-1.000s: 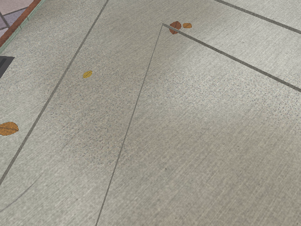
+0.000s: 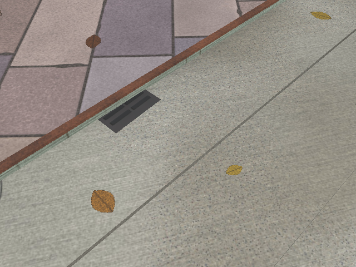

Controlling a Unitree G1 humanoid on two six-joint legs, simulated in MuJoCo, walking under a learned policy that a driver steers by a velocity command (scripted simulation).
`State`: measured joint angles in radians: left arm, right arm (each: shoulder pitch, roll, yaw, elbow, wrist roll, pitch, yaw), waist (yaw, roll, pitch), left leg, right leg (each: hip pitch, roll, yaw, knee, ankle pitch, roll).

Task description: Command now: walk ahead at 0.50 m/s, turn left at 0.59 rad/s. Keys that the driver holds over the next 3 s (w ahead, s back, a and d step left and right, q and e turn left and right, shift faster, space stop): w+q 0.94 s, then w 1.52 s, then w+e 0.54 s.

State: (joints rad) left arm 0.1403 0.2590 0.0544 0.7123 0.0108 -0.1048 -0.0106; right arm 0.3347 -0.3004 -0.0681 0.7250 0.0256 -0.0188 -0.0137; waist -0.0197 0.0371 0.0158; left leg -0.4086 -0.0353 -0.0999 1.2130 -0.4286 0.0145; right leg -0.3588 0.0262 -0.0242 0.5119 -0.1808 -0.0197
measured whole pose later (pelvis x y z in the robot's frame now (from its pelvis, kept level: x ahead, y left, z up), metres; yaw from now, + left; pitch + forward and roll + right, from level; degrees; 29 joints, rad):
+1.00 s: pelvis +0.53 +0.12 +0.03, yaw +35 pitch +1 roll -1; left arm 0.18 0.26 0.05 0.73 0.02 -0.10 -0.02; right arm 0.33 -0.30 -0.07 0.68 0.03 -0.02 -0.02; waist -0.01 0.04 0.01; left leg -0.46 -0.02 -0.09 1.24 -0.39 0.01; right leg -0.32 0.02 -0.03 0.51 -0.21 -0.02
